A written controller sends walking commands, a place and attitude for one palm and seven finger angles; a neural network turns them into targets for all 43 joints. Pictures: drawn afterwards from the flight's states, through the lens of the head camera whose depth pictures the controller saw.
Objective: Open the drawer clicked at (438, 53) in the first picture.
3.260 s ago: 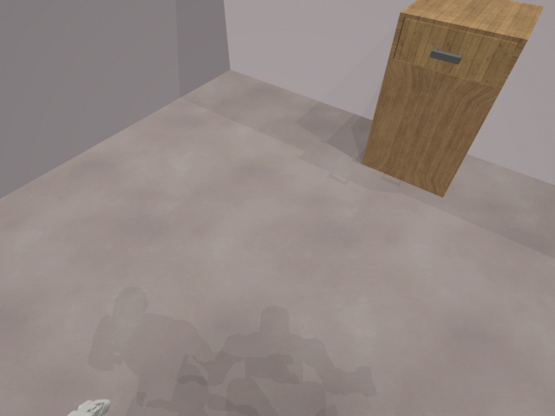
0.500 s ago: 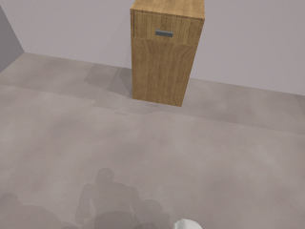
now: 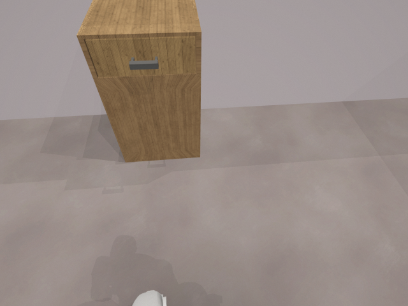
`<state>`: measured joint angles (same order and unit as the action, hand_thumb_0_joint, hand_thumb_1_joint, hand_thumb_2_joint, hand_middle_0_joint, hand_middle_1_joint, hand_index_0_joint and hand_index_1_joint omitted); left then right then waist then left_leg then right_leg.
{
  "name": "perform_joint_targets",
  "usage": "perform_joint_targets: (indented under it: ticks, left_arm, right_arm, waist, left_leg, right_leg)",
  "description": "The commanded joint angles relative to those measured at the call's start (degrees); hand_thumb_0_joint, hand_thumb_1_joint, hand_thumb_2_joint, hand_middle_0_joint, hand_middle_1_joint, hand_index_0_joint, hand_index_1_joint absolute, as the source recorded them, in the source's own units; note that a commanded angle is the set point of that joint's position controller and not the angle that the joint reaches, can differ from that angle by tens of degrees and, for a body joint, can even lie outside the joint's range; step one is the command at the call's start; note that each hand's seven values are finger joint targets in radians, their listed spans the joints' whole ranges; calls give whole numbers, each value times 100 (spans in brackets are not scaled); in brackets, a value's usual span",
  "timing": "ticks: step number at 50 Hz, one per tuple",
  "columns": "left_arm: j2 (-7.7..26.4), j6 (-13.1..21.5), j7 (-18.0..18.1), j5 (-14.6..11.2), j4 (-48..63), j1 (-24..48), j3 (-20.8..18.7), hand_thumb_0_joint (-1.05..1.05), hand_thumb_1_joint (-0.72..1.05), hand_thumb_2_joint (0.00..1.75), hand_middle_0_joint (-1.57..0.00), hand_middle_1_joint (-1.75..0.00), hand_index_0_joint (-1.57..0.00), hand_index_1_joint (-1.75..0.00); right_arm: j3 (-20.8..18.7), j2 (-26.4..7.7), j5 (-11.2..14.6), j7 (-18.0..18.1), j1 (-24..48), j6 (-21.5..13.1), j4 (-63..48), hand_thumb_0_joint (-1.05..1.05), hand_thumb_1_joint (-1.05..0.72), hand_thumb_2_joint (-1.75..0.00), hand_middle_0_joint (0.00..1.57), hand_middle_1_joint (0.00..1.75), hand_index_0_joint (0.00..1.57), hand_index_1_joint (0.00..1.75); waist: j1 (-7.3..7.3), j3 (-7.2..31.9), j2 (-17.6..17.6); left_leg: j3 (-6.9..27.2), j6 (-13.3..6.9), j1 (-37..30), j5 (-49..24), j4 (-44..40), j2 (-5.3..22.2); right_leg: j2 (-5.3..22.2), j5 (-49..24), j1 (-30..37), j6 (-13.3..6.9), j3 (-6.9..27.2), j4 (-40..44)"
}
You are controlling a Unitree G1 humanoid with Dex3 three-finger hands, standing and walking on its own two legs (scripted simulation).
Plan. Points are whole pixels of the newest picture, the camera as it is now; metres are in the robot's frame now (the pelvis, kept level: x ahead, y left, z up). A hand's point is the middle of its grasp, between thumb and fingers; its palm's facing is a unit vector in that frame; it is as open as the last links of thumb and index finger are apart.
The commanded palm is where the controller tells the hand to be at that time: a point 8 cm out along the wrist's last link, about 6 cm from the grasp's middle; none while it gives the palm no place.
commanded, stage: walk to a spot facing it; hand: left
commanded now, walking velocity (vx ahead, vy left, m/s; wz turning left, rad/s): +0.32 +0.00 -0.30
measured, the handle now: (144, 62) +0.98 +0.25 -0.08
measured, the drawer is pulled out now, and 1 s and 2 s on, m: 0.00 0.00 0.00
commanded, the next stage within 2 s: turn to face it in 0.34 s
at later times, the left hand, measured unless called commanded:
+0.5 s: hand (126, 236) +0.31 +0.21 -0.17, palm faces -0.22 -0.96 -0.17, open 7.3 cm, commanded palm none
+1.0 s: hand (120, 228) +0.34 +0.24 -0.19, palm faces -0.04 -0.98 -0.19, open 7.3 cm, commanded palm none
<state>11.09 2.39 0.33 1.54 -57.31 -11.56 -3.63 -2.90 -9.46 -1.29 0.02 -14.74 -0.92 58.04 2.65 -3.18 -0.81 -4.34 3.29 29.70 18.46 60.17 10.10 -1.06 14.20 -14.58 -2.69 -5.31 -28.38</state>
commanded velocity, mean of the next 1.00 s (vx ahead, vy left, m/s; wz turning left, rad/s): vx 0.04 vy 0.00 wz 0.04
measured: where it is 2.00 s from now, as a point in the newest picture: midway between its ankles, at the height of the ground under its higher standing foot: (191, 296)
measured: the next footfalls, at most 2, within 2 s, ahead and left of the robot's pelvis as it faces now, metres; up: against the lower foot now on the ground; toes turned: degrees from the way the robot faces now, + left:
left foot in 0.16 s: +0.19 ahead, +0.15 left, +0.00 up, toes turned +7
right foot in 0.58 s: +0.28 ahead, -0.11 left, +0.00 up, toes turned -23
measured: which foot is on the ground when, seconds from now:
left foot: up 0.00-0.14, down 0.16-0.60, up 0.62-0.90, down 0.92-1.00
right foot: down 0.00-0.16, up 0.18-0.56, down 0.58-0.92, up 0.94-1.00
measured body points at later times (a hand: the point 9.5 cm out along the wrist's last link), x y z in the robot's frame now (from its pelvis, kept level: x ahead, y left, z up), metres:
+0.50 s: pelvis +0.18 +0.05 +0.00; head +0.22 +0.05 +0.45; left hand +0.32 +0.26 -0.15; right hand +0.14 -0.20 -0.14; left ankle +0.16 +0.15 -0.73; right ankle +0.21 -0.09 -0.69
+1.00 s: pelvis +0.24 +0.05 -0.01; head +0.26 +0.08 +0.44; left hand +0.34 +0.29 -0.17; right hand +0.25 -0.19 -0.15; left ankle +0.27 +0.13 -0.73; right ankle +0.22 -0.09 -0.70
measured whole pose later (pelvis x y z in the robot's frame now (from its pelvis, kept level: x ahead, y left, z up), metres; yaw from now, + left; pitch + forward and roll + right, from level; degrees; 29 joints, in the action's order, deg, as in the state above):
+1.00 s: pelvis +0.24 +0.05 -0.01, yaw -4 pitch -1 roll -2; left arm 11.7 -3.3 1.8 1.3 -56.4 -9.5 -4.0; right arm -3.2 -9.2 -1.5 0.4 -14.2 1.1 57.1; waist 1.7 -2.7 2.1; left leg -7.9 -3.6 19.7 19.2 39.5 3.1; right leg 6.6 28.1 -23.0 2.8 -8.1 -54.1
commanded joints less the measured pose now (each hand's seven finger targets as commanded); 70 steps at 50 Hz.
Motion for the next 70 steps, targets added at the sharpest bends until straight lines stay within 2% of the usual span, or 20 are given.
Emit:
perform_joint_targets:
  ticks: [1, 6, 7, 8, 9, 11, 14, 21, 25, 27, 28, 29, 30, 33, 44, 46, 48, 52, 65, 70]
  left_arm:
    - [913, 117, -53, -5, 205, -219, -181, 0, 90, 90, -20, -30, -20, -30]
    - [941, 31, -72, -59, 208, -303, -230, 0, 90, 90, -20, -30, -20, -30]
    - [685, 11, -90, -55, 270, -311, -197, 0, 90, 90, -20, -30, -20, -30]
    - [304, 8, -144, -110, 413, -399, -130, 0, 90, 90, -20, -30, -20, -30]
    - [480, 5, -105, -39, 506, -154, -138, 0, 90, 90, -20, -30, -20, -30]
    - [489, -13, -183, -16, 474, 98, -200, 0, 90, 90, -20, -30, -20, -30]
    - [283, -196, -214, -9, 286, -361, -170, 0, 90, 90, -20, -30, -20, -30]
    - [100, -414, -229, -5, 607, 182, -172, 0, 90, 90, -20, -30, -20, -30]
    - [22, -280, -127, 31, 576, 230, -72, 0, 90, 90, -20, -30, -20, -30]
    - [177, -159, -45, 45, 309, -401, -54, 0, 90, 90, -20, -30, -20, -30]
    - [486, -65, 19, 67, 115, -781, -80, 0, 90, 90, -20, -30, -20, -30]
    - [936, 44, 95, 60, -69, -1138, -124, 0, 90, 90, -20, -30, -20, -30]
    - [1133, 37, 80, -53, -145, -1245, -87, 0, 90, 90, -20, -30, -20, -30]
    - [877, -49, 192, -25, 58, -228, -59, 0, 90, 90, -20, -30, -20, -30]
    - [798, -312, 194, -62, 413, 315, -169, 0, 90, 90, -20, -30, -20, -30]
    - [232, -406, 139, -125, 723, 241, -99, 0, 90, 90, -20, -30, -20, -30]
    - [291, -426, 137, -28, 776, 644, -121, 0, 90, 90, -20, -30, -20, -30]
    - [385, -377, 66, -42, 372, 56, -132, 0, 90, 90, -20, -30, -20, -30]
    - [357, -424, 143, -81, 317, -103, -12, 0, 90, 90, -20, -30, -20, -30]
    - [461, -238, 192, -41, -2, -943, 15, 0, 90, 90, -20, -30, -20, -30]
  right_arm:
    - [-60, -329, -34, -104, -165, -113, -365, 0, -90, -90, 20, 30, 20, 30]
    - [-121, -633, -6, -45, -287, -297, -359, 0, -90, -90, 20, 30, 20, 30]
    - [-220, -1005, -30, 24, -888, -338, -219, 0, -90, -90, 20, 30, 20, 30]
    - [-350, -1670, -130, 55, -1465, -350, -144, 0, -90, -90, 20, 30, 20, 30]
    - [-276, -1562, -110, 96, -1475, -305, -74, 0, -90, -90, 20, 30, 20, 30]
    - [-117, -1076, -52, 128, -753, -329, -271, 0, -90, -90, 20, 30, 20, 30]
    - [-27, -775, -23, 173, -351, -389, -292, 0, -90, -90, 20, 30, 20, 30]
    - [-172, -891, -16, 174, -307, -242, -270, 0, -90, -90, 20, 30, 20, 30]
    - [-174, -887, -50, 139, -421, -144, -85, 0, -90, -90, 20, 30, 20, 30]
    - [-147, -857, -8, 123, -394, -113, 16, 0, -90, -90, 20, 30, 20, 30]
    - [-83, -647, 36, 92, -536, -133, 56, 0, -90, -90, 20, 30, 20, 30]
    - [19, -266, 97, 82, -669, -145, 25, 0, -90, -90, 20, 30, 20, 30]
    - [31, -279, 135, 129, -614, -49, -28, 0, -90, -90, 20, 30, 20, 30]
    - [6, -331, 115, 147, -373, 136, 40, 0, -90, -90, 20, 30, 20, 30]
    - [-91, -339, 16, -39, -686, 212, -121, 0, -90, -90, 20, 30, 20, 30]
    - [-281, -1208, -73, -16, -843, 148, -288, 0, -90, -90, 20, 30, 20, 30]
    - [-294, -1249, -76, 111, -638, 93, -274, 0, -90, -90, 20, 30, 20, 30]
    - [-164, -943, 7, 165, 31, -8, -439, 0, -90, -90, 20, 30, 20, 30]
    - [-250, -1198, -16, 94, 110, 171, -361, 0, -90, -90, 20, 30, 20, 30]
    - [-193, -790, 58, 24, 269, 189, -350, 0, -90, -90, 20, 30, 20, 30]
  waist:
    - [-179, 100, 875]
    - [-22, 184, 517]
    - [262, 432, -348]
    - [421, 749, -1902]
    - [486, 718, -1945]
    - [146, -62, -803]
    - [-225, 186, -632]
    - [-140, 145, -882]
    - [-66, 168, -1020]
    - [-395, 564, -667]
    - [-564, 878, -13]
    - [-636, 1457, 1140]
    - [-639, 1487, 1042]
    - [-437, 843, 1078]
    - [-33, 296, 504]
    - [65, 87, -1966]
    - [80, 119, -1265]
    - [-226, 558, -606]
    - [-95, 444, -761]
    - [-419, 505, 73]
  left_leg:
    - [-227, 38, -514, -398, -1405, -179]
    - [-452, -5, -2113, -706, -3102, -501]
    - [318, -190, -3077, -317, -3595, 42]
    - [2128, -770, -3756, -18, -4328, 1664]
    - [2684, -1008, -3490, 65, -4690, 2083]
    - [1685, -1013, -2503, -945, -4649, 1764]
    - [-27, -735, -2333, -3273, -4314, 1213]
    - [-1064, -808, -2613, -3674, -4058, 1083]
    - [-961, -844, -2505, -3845, -3591, 1023]
    - [-904, -617, -2414, -3863, -2801, 810]
    - [-954, -369, -1774, -2950, -2167, 525]
    - [-952, -117, -750, -86, -1230, -89]
    - [-308, -78, -726, 1864, -621, -355]
    - [298, -71, -354, 1591, 233, -323]
    - [-428, -96, -1735, -612, -2793, -508]
    - [2262, -1028, -1633, -1446, -4443, 1251]
    - [2628, -1343, -1477, -1164, -4681, 1303]
    - [1204, -1151, -2218, -2457, -4295, 602]
    - [1721, -1343, -2027, -1695, -4383, 533]
    - [1179, -665, -802, 76, -3645, -255]
  right_leg:
    - [1236, 151, -396, -694, 1161, 1447]
    - [972, -110, -544, -397, 1208, 477]
    - [572, -59, -1127, -194, 998, -749]
    - [-87, 1613, -2156, 171, 85, -2590]
    - [78, 1974, -2436, 193, 476, -3778]
    - [560, 1140, -2547, 231, 598, -4470]
    - [674, 532, -1985, 438, 403, -4242]
    - [641, 169, -1816, 540, -53, -2456]
    - [390, -3, -947, 376, -221, -1191]
    - [289, -845, 123, 320, -313, -87]
    - [739, -2192, 1222, 242, 59, 156]
    - [2117, -4527, 2331, -232, 1390, 79]
    - [2612, -5665, 2087, -801, 1387, 172]
    - [2459, -4310, 1215, -868, 1029, 470]
    - [1905, -411, -468, 56, -450, -127]
    - [749, 1947, -1552, 683, -648, -2091]
    - [725, 1788, -1864, 578, 325, -3647]
    - [751, 785, -1704, 677, 412, -3600]
    - [440, 1142, -683, 599, 312, -1567]
    - [738, 232, 1132, 432, 597, 1016]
